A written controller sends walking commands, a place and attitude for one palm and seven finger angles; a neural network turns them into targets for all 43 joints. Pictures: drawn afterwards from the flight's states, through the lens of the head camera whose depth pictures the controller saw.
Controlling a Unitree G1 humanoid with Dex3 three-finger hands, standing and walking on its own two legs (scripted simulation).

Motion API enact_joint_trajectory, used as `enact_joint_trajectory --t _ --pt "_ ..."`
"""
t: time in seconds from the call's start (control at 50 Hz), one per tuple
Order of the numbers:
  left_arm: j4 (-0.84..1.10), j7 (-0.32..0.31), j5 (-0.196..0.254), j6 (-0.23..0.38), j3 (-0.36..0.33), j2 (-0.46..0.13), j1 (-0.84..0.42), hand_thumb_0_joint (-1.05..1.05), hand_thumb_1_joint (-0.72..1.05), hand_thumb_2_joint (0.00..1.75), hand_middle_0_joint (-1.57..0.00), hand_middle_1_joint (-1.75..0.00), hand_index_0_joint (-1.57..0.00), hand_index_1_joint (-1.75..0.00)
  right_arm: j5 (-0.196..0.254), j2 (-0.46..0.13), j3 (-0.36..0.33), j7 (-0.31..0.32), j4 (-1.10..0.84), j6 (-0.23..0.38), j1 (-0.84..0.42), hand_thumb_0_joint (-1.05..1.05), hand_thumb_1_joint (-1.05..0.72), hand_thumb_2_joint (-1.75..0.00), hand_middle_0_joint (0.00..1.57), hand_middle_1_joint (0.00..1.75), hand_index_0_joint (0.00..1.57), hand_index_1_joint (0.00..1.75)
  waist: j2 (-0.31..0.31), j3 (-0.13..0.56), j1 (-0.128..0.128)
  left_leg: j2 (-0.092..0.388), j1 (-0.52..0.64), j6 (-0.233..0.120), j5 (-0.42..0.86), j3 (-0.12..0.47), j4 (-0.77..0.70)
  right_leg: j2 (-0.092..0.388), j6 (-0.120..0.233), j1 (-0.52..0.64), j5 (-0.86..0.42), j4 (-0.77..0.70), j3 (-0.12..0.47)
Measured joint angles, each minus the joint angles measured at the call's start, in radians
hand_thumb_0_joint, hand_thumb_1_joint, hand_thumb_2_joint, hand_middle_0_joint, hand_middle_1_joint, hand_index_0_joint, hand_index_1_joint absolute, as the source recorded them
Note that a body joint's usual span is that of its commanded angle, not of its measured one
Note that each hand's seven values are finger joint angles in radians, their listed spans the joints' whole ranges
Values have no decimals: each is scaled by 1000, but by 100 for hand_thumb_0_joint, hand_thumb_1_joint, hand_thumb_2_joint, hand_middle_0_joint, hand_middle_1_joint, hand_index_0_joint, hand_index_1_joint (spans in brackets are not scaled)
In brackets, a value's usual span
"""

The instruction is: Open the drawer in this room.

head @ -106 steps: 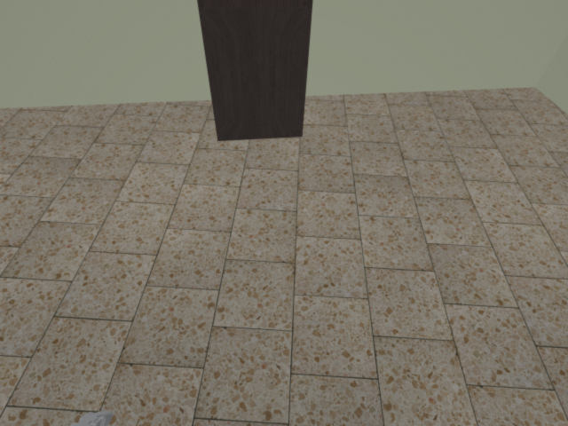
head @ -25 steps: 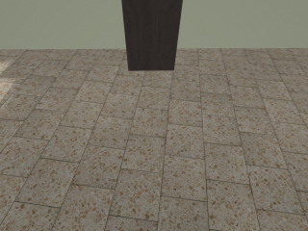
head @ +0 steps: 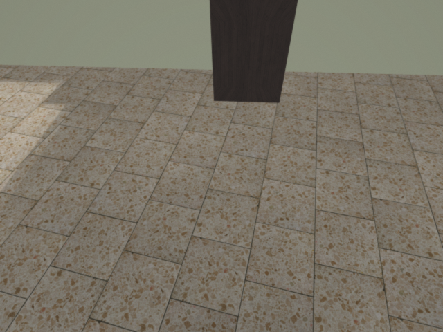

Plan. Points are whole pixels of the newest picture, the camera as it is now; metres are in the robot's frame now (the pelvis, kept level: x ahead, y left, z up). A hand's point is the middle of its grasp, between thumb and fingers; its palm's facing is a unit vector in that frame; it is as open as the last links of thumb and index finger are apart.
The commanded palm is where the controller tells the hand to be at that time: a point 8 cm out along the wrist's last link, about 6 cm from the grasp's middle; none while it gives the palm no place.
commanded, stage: stand and wait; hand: left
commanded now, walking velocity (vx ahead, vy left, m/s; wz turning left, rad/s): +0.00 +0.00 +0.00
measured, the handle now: out of the picture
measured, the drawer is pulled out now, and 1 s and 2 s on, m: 0.00 0.00 0.00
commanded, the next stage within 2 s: turn or walk to find it in 0.60 s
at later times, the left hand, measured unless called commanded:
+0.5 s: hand out of the picture -0.03 +0.17 -0.17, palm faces +0.05 -0.98 -0.17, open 7.3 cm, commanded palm none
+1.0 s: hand out of the picture -0.01 +0.20 -0.18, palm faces +0.10 -0.97 -0.21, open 7.4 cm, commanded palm none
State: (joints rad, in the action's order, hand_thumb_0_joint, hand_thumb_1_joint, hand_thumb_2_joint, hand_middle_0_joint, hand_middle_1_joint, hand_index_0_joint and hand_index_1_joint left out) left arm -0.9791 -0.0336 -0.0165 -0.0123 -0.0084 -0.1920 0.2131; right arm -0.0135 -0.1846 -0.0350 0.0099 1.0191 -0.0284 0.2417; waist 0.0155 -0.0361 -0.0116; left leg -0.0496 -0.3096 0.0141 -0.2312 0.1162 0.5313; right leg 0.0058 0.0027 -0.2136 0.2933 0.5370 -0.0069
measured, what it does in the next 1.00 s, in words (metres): stands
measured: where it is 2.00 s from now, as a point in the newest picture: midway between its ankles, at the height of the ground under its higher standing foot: outside the picture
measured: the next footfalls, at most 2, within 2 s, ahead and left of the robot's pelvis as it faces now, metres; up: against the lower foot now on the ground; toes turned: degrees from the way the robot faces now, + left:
right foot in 1.94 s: +0.17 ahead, -0.09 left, +0.00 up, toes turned +1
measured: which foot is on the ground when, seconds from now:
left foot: down 0.00-1.00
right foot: down 0.00-1.00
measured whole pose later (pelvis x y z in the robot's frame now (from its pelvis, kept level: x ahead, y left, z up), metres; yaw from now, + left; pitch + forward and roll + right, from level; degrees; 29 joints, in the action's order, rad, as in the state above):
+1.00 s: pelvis -0.02 +0.02 +0.00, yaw +4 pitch +0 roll +0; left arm -1.05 -0.04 -0.02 -0.02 -0.02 -0.18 0.26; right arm -0.02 -0.15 -0.02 0.01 1.08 -0.02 0.26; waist -0.02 -0.03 0.00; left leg -0.01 -0.30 0.00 -0.24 0.04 0.53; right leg 0.04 -0.01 -0.24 0.29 0.53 -0.07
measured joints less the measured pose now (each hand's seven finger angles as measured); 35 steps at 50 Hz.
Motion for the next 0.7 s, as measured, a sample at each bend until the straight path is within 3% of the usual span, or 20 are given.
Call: enact_joint_trajectory --t 0.04,0.12,0.2,0.22,0.34,0.7 --pt "-14 3 -2 1 7 13 26 0 91 90 -20 -30 -20 -30 -3 -5 -3 -1 12 -10 3 1 -90 -90 20 30 20 30 6 13 1 14 -6 -2 -86 -24 53 -3 18 14 13 -8 -7" --pt "-40 6 -3 6 14 31 66 0 91 90 -20 -30 -20 -30 -2 -13 -7 1 37 -7 5 1 -91 -90 20 30 20 30 0 22 8 52 3 -3 -110 -76 126 -6 28 43 0 -51 -16" --pt "-69 3 0 10 15 43 89 0 91 90 -20 -30 -20 -30 1 -19 -2 11 62 4 8 0 -91 -90 19 30 20 30 5 20 12 91 82 0 -21 -97 -4 -20 25 40 8 -41 -38" --pt "-79 3 1 9 14 43 89 0 91 90 -20 -30 -20 -30 1 -17 0 15 73 9 5 0 -91 -90 19 30 20 30 1 16 12 93 94 16 -23 -94 -30 -20 23 36 14 -32 -43" --pt "-128 3 6 5 16 38 95 0 91 90 -20 -30 -20 -30 3 18 21 20 111 27 -16 0 -91 -90 19 30 20 30 -40 -3 33 83 122 19 -7 -111 -78 -9 12 59 -17 -79 -29" --pt "-135 0 1 8 11 23 82 0 91 90 -20 -30 -20 -30 2 35 27 15 117 31 14 0 -91 -90 20 30 20 30 -30 4 17 65 115 -3 25 -126 -107 9 -8 49 -52 -107 -16"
